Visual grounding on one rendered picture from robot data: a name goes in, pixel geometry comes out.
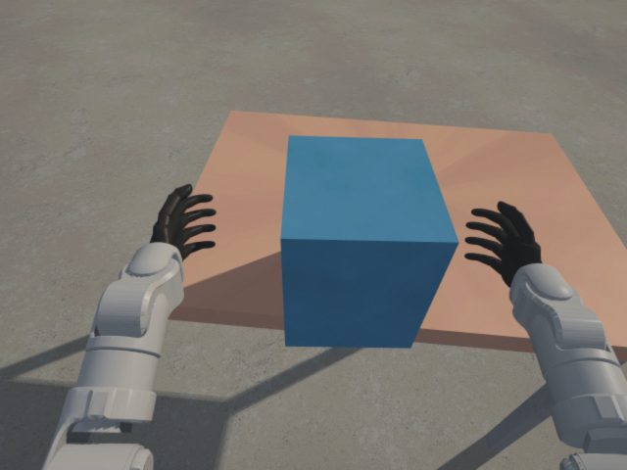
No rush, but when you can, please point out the table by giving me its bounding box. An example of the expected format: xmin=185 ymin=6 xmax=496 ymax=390
xmin=169 ymin=111 xmax=627 ymax=450

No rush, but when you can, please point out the robot left upper arm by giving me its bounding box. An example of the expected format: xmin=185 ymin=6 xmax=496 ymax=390
xmin=47 ymin=443 xmax=154 ymax=470

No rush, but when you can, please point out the robot left hand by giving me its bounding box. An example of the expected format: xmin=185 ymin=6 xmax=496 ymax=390
xmin=150 ymin=184 xmax=217 ymax=261

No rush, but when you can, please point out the robot right forearm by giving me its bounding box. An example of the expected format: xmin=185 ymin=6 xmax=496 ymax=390
xmin=509 ymin=263 xmax=627 ymax=453

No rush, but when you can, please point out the robot right hand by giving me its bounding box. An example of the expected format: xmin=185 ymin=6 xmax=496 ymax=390
xmin=464 ymin=201 xmax=542 ymax=287

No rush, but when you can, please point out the carton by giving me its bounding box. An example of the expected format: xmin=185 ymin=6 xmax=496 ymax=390
xmin=280 ymin=135 xmax=459 ymax=349

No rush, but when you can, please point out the robot left forearm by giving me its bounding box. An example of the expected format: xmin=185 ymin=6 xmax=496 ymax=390
xmin=41 ymin=242 xmax=184 ymax=470

